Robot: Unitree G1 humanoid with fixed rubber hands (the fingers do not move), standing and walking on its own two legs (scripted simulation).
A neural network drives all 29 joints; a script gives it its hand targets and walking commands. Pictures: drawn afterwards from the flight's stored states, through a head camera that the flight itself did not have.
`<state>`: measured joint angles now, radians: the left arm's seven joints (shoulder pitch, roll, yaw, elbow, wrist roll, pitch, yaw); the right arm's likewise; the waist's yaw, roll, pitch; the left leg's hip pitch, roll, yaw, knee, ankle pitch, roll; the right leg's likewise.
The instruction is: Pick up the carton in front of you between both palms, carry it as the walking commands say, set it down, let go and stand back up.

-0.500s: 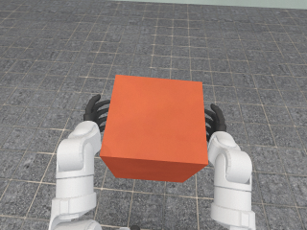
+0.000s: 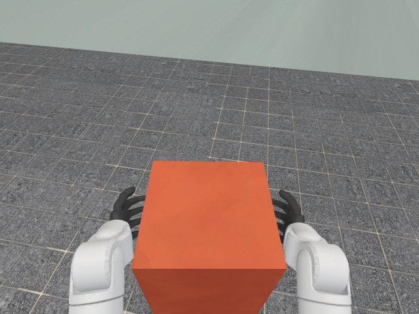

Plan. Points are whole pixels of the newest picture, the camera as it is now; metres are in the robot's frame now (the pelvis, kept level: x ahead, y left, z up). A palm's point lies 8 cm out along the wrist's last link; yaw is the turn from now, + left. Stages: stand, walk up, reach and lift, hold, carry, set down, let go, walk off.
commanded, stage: carry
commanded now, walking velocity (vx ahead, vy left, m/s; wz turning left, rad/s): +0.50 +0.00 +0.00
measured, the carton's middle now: (207, 241) +0.27 +0.02 +0.00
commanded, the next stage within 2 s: none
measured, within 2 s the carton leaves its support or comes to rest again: neither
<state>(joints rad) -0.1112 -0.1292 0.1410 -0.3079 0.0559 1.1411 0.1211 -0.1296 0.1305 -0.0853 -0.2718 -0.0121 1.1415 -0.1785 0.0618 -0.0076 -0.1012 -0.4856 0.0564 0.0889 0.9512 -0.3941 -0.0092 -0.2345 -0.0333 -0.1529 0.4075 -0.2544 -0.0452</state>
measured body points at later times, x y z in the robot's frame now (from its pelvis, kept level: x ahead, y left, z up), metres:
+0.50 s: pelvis +0.33 +0.02 +0.00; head +0.30 +0.02 +0.45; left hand +0.60 +0.14 +0.09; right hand +0.56 -0.16 +0.09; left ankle +0.25 +0.11 -0.75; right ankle +0.40 -0.13 -0.70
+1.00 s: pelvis +0.63 -0.02 -0.01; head +0.63 -0.02 +0.44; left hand +0.89 +0.13 +0.07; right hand +0.88 -0.18 +0.07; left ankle +0.66 +0.07 -0.75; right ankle +0.55 -0.14 -0.74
